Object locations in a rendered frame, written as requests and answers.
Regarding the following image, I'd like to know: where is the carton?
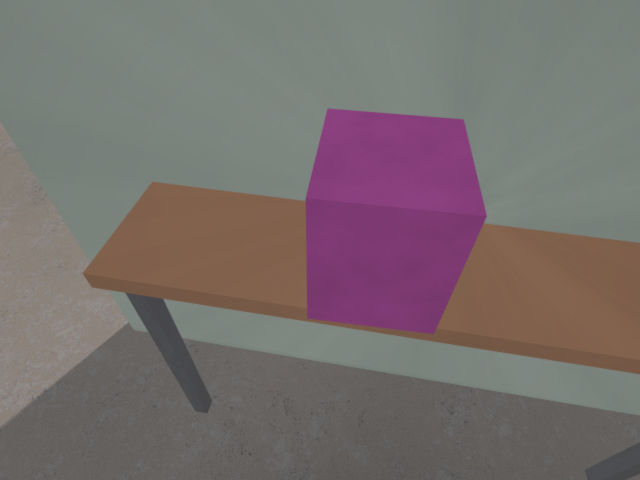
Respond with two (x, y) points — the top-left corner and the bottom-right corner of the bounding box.
(306, 109), (487, 334)

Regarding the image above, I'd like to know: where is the table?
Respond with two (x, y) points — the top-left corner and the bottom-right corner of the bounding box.
(83, 182), (640, 480)

